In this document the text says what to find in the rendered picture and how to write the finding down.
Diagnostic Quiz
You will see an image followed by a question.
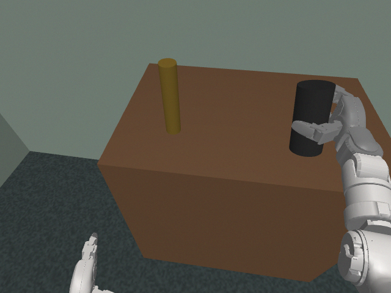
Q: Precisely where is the right robot hand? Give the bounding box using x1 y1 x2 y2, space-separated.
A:
291 85 366 145

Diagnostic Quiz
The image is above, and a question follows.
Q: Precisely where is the right robot arm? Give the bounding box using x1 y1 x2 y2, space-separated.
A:
335 126 391 293

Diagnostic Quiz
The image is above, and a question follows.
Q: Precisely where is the left robot hand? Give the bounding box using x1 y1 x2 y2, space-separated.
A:
69 233 114 293

